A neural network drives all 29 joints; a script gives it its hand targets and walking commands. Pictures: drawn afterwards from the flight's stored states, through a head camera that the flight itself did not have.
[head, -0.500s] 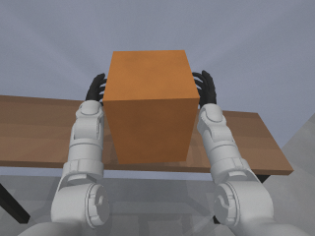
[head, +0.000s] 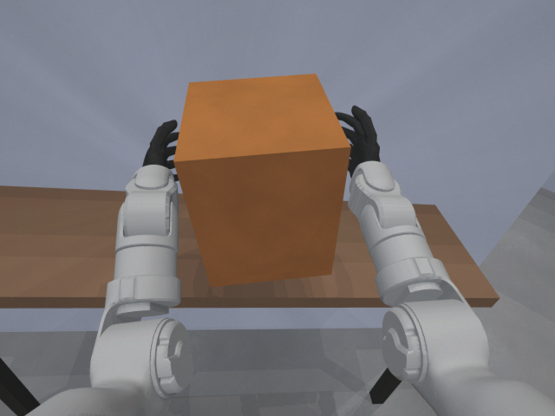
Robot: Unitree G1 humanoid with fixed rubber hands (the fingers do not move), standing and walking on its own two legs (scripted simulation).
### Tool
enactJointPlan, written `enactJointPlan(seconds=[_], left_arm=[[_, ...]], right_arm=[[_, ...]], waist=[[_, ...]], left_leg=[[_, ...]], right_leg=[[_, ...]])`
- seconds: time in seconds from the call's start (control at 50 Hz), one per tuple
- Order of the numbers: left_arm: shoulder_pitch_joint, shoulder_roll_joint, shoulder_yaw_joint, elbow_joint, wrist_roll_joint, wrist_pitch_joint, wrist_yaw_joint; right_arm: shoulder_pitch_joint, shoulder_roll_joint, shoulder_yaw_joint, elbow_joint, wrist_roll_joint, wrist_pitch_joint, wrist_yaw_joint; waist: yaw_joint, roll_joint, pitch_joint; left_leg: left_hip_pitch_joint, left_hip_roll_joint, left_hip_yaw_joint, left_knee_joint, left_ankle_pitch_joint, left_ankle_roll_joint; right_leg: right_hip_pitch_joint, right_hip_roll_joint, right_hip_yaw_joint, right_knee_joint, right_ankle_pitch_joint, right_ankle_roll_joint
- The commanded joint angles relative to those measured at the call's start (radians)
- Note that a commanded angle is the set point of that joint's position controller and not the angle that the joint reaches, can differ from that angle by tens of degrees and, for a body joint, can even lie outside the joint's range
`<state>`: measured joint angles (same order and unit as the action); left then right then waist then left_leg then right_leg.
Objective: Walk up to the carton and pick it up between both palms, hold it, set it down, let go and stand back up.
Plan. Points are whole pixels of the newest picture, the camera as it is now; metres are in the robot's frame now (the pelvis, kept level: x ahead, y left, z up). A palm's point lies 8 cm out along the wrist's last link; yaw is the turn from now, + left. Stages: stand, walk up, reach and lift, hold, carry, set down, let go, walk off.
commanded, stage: reach and lift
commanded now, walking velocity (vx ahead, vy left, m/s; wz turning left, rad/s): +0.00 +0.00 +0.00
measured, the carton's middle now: (262, 181) +0.42 +0.01 +0.16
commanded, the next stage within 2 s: hold in 0.98 s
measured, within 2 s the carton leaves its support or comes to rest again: neither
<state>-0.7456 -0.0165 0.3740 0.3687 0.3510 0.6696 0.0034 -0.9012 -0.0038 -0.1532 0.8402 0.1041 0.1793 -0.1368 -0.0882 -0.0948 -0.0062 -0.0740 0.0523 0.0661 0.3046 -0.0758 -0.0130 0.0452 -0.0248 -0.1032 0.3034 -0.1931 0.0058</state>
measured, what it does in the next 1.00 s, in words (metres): stands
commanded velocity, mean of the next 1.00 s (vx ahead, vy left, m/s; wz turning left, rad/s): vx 0.00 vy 0.00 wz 0.00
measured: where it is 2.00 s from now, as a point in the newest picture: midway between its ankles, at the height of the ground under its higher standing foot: outside the picture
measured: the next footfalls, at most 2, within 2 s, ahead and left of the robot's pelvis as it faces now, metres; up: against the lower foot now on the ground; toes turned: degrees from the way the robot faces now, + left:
none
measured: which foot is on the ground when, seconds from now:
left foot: down 0.00-1.00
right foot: down 0.00-1.00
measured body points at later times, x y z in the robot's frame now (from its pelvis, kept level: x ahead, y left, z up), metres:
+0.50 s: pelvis +0.01 +0.00 +0.00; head -0.05 +0.02 +0.44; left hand +0.40 +0.16 +0.21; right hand +0.41 -0.13 +0.25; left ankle +0.07 +0.13 -0.75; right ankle -0.01 -0.12 -0.75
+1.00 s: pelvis +0.02 +0.00 +0.00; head -0.05 +0.02 +0.44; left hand +0.40 +0.15 +0.22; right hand +0.41 -0.14 +0.27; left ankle +0.07 +0.13 -0.75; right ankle +0.00 -0.12 -0.75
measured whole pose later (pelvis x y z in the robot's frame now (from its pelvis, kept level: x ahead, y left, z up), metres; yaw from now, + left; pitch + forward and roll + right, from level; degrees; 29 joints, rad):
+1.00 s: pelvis +0.02 +0.00 +0.00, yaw -1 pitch -6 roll +0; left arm -0.75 0.00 0.38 0.27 0.29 0.83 0.00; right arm -0.97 -0.08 0.00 0.72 0.30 0.43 -0.24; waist -0.11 -0.04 -0.08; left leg -0.10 0.05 0.05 0.32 -0.11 -0.02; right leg 0.02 -0.01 -0.08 0.30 -0.22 0.00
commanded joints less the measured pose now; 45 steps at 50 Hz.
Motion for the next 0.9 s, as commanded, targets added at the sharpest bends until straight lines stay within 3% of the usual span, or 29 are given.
enactJointPlan(seconds=[0.0, 0.06, 0.12, 0.18, 0.3, 0.44, 0.5, 0.64, 0.7, 0.76, 0.88], left_arm=[[-0.784, -0.458, -0.384, -0.110, -0.110, -0.043, -0.138], [-0.817, -0.465, -0.392, -0.130, -0.126, -0.041, -0.142], [-0.870, -0.492, -0.444, -0.191, -0.167, -0.060, -0.122], [-0.849, -0.476, -0.438, -0.211, -0.175, -0.058, -0.114], [-0.812, -0.432, -0.363, -0.138, -0.146, -0.036, -0.142], [-0.867, -0.466, -0.463, -0.278, -0.210, -0.040, -0.137], [-0.789, -0.460, -0.453, -0.253, -0.189, -0.006, -0.146], [-0.849, -0.468, -0.458, -0.268, -0.204, 0.020, -0.150], [-0.878, -0.494, -0.518, -0.347, -0.243, 0.015, -0.131], [-0.838, -0.480, -0.515, -0.360, -0.239, 0.031, -0.127], [-0.861, -0.447, -0.452, -0.288, -0.224, 0.058, -0.147]], right_arm=[[-0.656, 0.447, 0.214, -0.107, 0.023, 0.014, 0.114], [-0.705, 0.462, 0.217, -0.142, 0.028, 0.012, 0.116], [-0.736, 0.484, 0.247, -0.180, 0.063, 0.005, 0.117], [-0.747, 0.498, 0.310, -0.225, 0.104, 0.016, 0.107], [-0.712, 0.513, 0.312, -0.192, 0.099, 0.065, 0.080], [-0.710, 0.517, 0.383, -0.288, 0.179, 0.087, 0.051], [-0.683, 0.494, 0.408, -0.324, 0.209, 0.120, 0.026], [-0.696, 0.490, 0.391, -0.304, 0.225, 0.180, 0.027], [-0.719, 0.507, 0.432, -0.370, 0.269, 0.177, 0.030], [-0.684, 0.499, 0.468, -0.382, 0.301, 0.209, 0.008], [-0.717, 0.504, 0.432, -0.334, 0.296, 0.257, 0.004]], waist=[[-0.018, 0.147, -0.236], [-0.013, 0.146, -0.298], [-0.023, 0.181, -0.408], [-0.001, 0.154, -0.441], [0.008, 0.081, -0.337], [-0.039, 0.137, -0.462], [-0.043, 0.138, -0.397], [-0.038, 0.148, -0.331], [-0.040, 0.190, -0.457], [-0.046, 0.178, -0.438], [-0.012, 0.135, -0.355]], left_leg=[[0.248, -0.066, -0.006, -0.048, -0.037, 0.006], [0.247, -0.071, 0.001, -0.040, -0.020, 0.007], [0.310, -0.070, -0.012, 0.000, 0.086, -0.015], [0.329, -0.077, -0.018, 0.023, 0.160, -0.002], [0.242, -0.085, -0.008, -0.020, 0.037, 0.036], [0.313, -0.090, -0.029, 0.044, 0.217, -0.014], [0.305, -0.094, -0.033, 0.043, 0.220, -0.017], [0.250, -0.082, -0.035, 0.001, 0.096, -0.019], [0.298, -0.082, -0.044, 0.047, 0.218, -0.042], [0.315, -0.088, -0.051, 0.068, 0.274, -0.049], [0.218, -0.090, -0.034, 0.000, 0.065, -0.014]], right_leg=[[-0.163, 0.054, -0.012, -0.084, -0.019, 0.048], [-0.156, 0.052, -0.006, -0.080, 0.004, 0.050], [-0.161, 0.063, -0.011, -0.066, 0.067, 0.048], [-0.128, 0.066, -0.006, -0.059, 0.145, 0.059], [-0.099, 0.058, 0.014, -0.072, 0.121, 0.078], [-0.071, 0.073, 0.012, -0.050, 0.280, 0.078], [-0.050, 0.074, 0.017, -0.053, 0.310, 0.083], [-0.127, 0.077, 0.014, -0.069, 0.134, 0.067], [-0.105, 0.086, 0.019, -0.050, 0.232, 0.065], [-0.085, 0.089, 0.024, -0.040, 0.327, 0.079], [-0.118, 0.078, 0.038, -0.059, 0.168, 0.081]])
